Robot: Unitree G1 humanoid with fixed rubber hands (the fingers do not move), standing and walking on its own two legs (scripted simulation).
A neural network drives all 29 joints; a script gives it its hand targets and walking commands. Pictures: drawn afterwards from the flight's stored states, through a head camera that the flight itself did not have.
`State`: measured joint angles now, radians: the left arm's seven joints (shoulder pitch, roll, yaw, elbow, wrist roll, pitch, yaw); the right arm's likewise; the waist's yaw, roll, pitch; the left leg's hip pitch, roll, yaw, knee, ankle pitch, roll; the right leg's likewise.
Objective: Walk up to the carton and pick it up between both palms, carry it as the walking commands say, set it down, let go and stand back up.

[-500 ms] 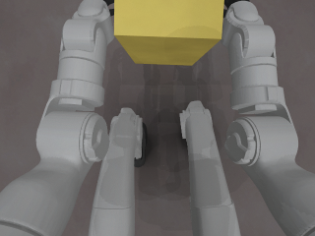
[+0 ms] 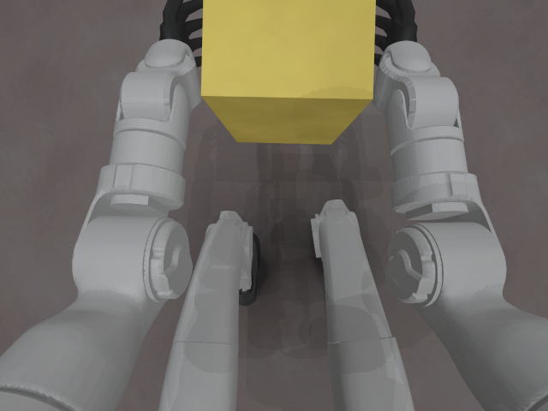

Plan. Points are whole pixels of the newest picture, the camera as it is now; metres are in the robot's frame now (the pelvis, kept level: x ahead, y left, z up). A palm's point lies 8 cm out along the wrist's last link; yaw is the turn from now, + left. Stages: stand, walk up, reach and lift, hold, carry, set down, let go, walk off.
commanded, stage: reach and lift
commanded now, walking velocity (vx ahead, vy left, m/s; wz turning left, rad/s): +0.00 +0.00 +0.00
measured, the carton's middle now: (286, 60) +0.53 -0.02 -0.08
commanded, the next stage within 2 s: none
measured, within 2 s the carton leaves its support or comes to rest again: neither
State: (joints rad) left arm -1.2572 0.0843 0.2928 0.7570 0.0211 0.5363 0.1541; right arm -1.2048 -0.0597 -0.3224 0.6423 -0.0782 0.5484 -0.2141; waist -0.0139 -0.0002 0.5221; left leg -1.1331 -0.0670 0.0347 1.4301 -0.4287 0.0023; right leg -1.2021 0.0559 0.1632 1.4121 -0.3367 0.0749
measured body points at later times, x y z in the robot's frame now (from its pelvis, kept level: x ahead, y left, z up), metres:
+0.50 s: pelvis +0.00 +0.01 +0.05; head +0.22 -0.01 +0.44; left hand +0.50 +0.12 +0.04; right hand +0.49 -0.14 +0.04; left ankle +0.15 +0.12 -0.57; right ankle +0.19 -0.14 -0.57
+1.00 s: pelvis +0.05 +0.00 +0.11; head +0.15 -0.02 +0.55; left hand +0.48 +0.11 +0.13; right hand +0.47 -0.15 +0.13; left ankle +0.15 +0.12 -0.57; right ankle +0.19 -0.14 -0.57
